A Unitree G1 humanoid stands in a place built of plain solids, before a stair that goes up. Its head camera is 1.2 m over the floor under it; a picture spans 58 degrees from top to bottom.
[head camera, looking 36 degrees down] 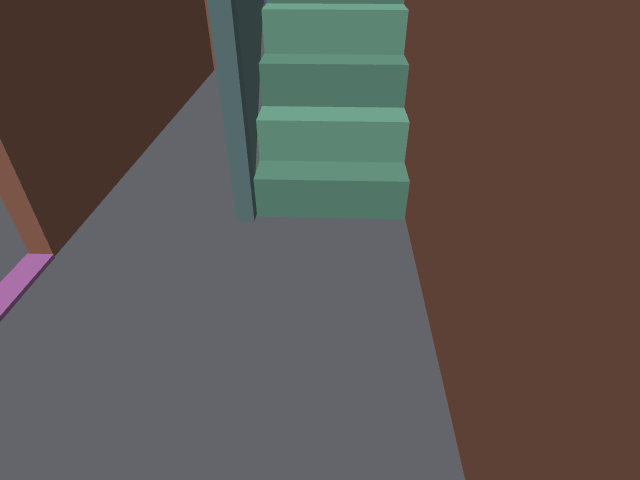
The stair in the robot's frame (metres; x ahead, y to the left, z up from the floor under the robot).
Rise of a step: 0.21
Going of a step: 0.21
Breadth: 0.75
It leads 2 degrees to the right of straight ahead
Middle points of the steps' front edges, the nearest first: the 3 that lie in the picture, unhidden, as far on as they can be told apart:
1.84 -0.05 0.21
2.05 -0.06 0.43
2.25 -0.07 0.64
